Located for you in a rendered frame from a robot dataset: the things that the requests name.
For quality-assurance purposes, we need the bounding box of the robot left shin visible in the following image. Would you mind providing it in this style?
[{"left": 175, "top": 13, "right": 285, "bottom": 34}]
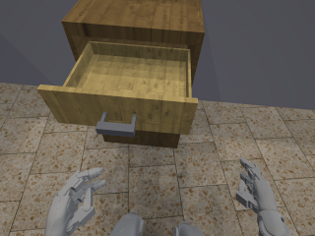
[{"left": 129, "top": 210, "right": 138, "bottom": 215}]

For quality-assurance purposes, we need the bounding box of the cabinet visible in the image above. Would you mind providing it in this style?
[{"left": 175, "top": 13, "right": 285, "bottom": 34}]
[{"left": 61, "top": 0, "right": 205, "bottom": 148}]

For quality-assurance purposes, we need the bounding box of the drawer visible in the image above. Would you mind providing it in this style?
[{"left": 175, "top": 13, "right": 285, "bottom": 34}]
[{"left": 37, "top": 41, "right": 198, "bottom": 135}]

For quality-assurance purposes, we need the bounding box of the right robot thigh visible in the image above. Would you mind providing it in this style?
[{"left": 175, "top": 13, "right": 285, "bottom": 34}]
[{"left": 172, "top": 224, "right": 206, "bottom": 236}]

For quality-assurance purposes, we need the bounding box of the robot right hand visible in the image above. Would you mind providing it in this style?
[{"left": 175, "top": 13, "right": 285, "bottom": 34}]
[{"left": 236, "top": 157, "right": 278, "bottom": 214}]

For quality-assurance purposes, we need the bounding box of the robot left hand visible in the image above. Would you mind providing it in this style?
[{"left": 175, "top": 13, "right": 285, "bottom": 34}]
[{"left": 44, "top": 167, "right": 106, "bottom": 236}]

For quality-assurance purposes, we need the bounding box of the handle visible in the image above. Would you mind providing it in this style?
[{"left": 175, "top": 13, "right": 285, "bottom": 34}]
[{"left": 95, "top": 111, "right": 137, "bottom": 138}]

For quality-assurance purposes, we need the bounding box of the right robot forearm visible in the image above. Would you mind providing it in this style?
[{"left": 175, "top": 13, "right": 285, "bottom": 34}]
[{"left": 257, "top": 209, "right": 291, "bottom": 236}]

